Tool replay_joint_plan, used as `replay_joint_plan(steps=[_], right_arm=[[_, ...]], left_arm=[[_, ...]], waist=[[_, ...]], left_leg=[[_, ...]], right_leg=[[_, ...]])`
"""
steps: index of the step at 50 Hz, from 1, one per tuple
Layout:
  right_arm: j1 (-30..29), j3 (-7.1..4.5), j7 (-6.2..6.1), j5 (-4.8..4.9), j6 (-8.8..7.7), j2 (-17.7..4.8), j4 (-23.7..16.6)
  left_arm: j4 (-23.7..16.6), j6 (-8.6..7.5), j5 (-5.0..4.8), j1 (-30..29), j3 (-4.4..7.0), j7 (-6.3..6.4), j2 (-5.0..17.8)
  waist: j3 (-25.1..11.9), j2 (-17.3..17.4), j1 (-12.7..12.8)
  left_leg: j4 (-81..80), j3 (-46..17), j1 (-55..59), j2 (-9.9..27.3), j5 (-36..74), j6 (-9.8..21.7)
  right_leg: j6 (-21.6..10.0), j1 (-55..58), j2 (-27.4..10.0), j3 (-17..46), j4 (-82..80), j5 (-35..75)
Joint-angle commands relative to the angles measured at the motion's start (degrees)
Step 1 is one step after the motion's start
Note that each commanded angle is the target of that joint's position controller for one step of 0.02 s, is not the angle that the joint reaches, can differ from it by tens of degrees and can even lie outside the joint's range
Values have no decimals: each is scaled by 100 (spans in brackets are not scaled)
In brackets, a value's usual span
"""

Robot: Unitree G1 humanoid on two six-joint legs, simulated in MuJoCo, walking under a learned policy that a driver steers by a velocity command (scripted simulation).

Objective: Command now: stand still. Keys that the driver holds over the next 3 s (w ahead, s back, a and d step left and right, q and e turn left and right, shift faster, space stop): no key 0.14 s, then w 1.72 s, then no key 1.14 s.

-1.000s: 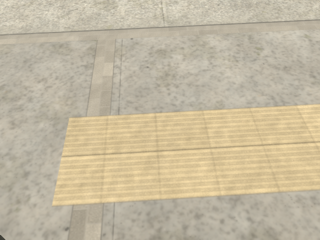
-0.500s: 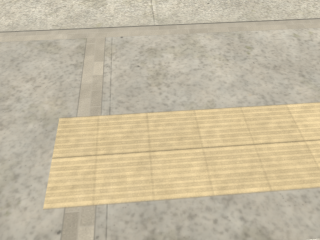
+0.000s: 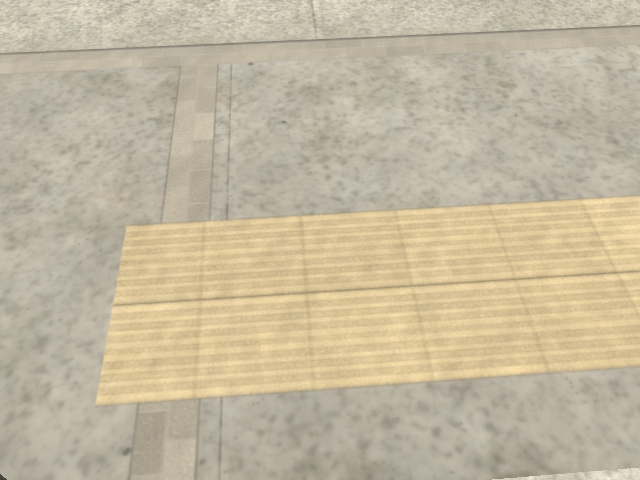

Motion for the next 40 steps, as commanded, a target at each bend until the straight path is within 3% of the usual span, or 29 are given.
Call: replay_joint_plan(steps=[1,7,8,10,12,13,15,16,18,19,20,22,23,24,25,26,28,29,30,31,32,33,34,35,36,37,38,39,40], right_arm=[[393,-92,-20,1,-27,-586,-38],[517,-69,-33,-1,-18,-504,68],[605,-110,-57,-23,-10,-601,88],[721,-269,-194,-201,-28,-868,34],[956,-242,-353,-301,-116,-488,28],[876,-177,-434,-279,-169,-200,-63],[229,-37,-519,-242,-264,216,-415],[-182,-11,-537,-230,-309,222,-608],[-603,50,-580,-283,-323,120,-897],[-52,18,-555,-356,-339,-44,-731],[531,3,-486,-337,-357,-63,-604],[1800,27,-287,-340,-452,9,-281],[2952,-14,-242,-422,-509,-65,39],[4388,-94,-252,-510,-600,-416,369],[4850,-13,-216,-399,-690,-739,315],[3690,94,-212,-536,-619,-465,228],[1696,195,-206,-414,-513,-150,-296],[724,495,-412,-524,-560,856,-695],[444,591,-540,-424,-563,1051,-991],[305,619,-564,-523,-702,711,-1116],[323,560,-497,-477,-794,142,-1128],[666,522,-441,-378,-835,-53,-992],[1336,531,-402,-255,-860,-136,-780],[1686,536,-324,-346,-857,-207,-554],[1573,545,-207,-422,-858,-358,-598],[1600,502,-239,-266,-786,-445,-507],[1778,467,-288,-24,-605,-581,-478],[1822,349,-170,-180,-433,-977,-330],[1741,335,10,-497,-329,-817,-351]], left_arm=[[-81,-34,0,341,104,5,601],[-23,-36,0,413,98,-4,543],[3,-33,20,516,152,21,662],[-11,-67,176,695,359,161,1030],[110,-159,273,1243,382,324,676],[227,-236,253,1615,351,400,439],[259,-301,231,2017,338,529,301],[225,-297,198,2160,367,561,374],[143,-251,246,1963,289,662,156],[196,-183,422,2046,220,715,-86],[214,-176,389,2010,175,729,-116],[-122,-237,362,1304,257,651,253],[-493,-315,403,522,297,565,415],[-932,-436,464,-371,357,490,393],[-1342,-480,409,-804,233,362,-128],[-1329,-461,301,-645,90,422,-254],[-803,-442,447,761,65,629,-22],[-807,-404,816,992,-257,632,-756],[-533,-339,845,1505,-166,573,-485],[-539,-352,657,1783,-140,449,-515],[-581,-263,532,1594,-76,296,-430],[-862,-162,516,1162,-70,258,-254],[-1067,-99,568,786,-18,255,21],[-1008,-60,597,899,-62,238,-11],[-953,-51,774,1294,-51,259,2],[-1070,50,717,1075,-23,272,232],[-1265,59,575,435,1,250,341],[-1152,81,429,648,42,272,375],[-537,2,489,1893,128,347,618]], waist=[[67,3,2],[99,4,3],[88,-16,16],[487,-111,87],[746,-228,207],[630,-361,321],[328,-613,602],[377,-569,776],[484,-496,785],[417,-290,618],[336,-250,318],[269,-19,-310],[142,246,-959],[118,1248,-1859],[558,1567,-1875],[1427,289,-1171],[391,33,-72],[254,-294,26],[89,-96,273],[28,-27,498],[113,255,550],[361,140,346],[637,90,191],[746,43,154],[574,244,447],[876,0,278],[882,-105,-36],[786,163,115],[507,238,380]], left_leg=[[-475,-62,-345,68,1244,104],[-478,-48,-402,64,1154,90],[-509,-34,-426,44,524,141],[-408,-151,-874,33,-1701,455],[-15,-507,-1356,260,-2318,831],[438,-475,-1601,274,-2002,885],[1350,-55,-2323,156,-1036,648],[1653,3,-2723,98,-1232,475],[1930,8,-2806,100,-1430,347],[2261,-116,-2428,225,-628,438],[2258,-33,-1994,206,-647,552],[1916,389,-277,12,-114,639],[1675,499,1117,-116,-259,656],[396,-905,2060,470,-588,1055],[-1107,-5016,2038,2072,-1971,2284],[-848,-5081,1208,2552,-3058,2320],[-227,-3526,-814,1966,-2457,2229],[805,-1993,-1619,1138,-870,1629],[1440,-679,-3015,600,-810,1316],[1713,421,-4909,46,-1346,844],[1618,628,-5631,75,-2041,675],[1679,405,-5596,212,-2376,754],[1751,-155,-5198,386,-2468,974],[2155,-608,-4939,631,-2516,1099],[2430,-968,-4839,698,-2128,1292],[2654,-1563,-3274,1254,-1738,1340],[2892,-2070,-1930,1233,-1884,1354],[3185,-2584,-1496,1295,-1782,1399],[4143,-2573,-1811,1200,-734,1338]], right_leg=[[-99,148,-187,202,-466,1309],[-116,161,-191,219,-475,1329],[-195,177,-210,256,-561,680],[-654,-152,-420,686,-804,-1906],[-1214,-195,-869,1424,-793,-2825],[-1499,86,-1158,1833,-780,-2637],[-2009,877,-1787,2766,-1157,-1587],[-2071,997,-1949,2984,-1323,-1448],[-1794,679,-1873,2771,-1113,-1270],[-1498,270,-1651,2157,-356,-783],[-1450,-323,-1445,1813,103,-865],[-1308,-2163,-885,982,1088,-1407],[-1212,-3463,-458,594,1938,-1146],[-951,-4578,452,349,4006,-1086],[-867,-6422,793,1535,4217,-2005],[-858,-7016,95,2511,3819,-764],[-653,-5028,-326,1438,4473,-161],[-538,-4297,-647,1631,3017,2926],[-342,-2570,-513,838,2431,3539],[-146,-409,-276,146,2196,5692],[146,487,-277,-9,2385,5595],[334,468,-268,-41,2048,4913],[444,295,-276,-32,1581,4037],[344,459,-361,208,1533,4123],[222,845,-162,39,2238,3759],[8,-456,-579,606,637,2685],[-93,-880,-697,774,-1436,1524],[-185,-458,-749,819,-1829,1578],[-239,790,-718,715,-1088,2498]])
Next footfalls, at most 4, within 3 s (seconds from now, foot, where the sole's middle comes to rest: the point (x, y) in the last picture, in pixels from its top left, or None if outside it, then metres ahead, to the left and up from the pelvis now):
0.46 left None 0.08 0.13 -0.77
0.80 right None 0.27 -0.08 -0.98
1.20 left None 0.49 0.14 -1.18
1.68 right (348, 427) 0.87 -0.07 -1.39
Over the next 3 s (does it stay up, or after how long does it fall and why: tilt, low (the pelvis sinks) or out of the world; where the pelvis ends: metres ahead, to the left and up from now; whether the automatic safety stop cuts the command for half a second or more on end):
stays up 1.03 0.10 -0.62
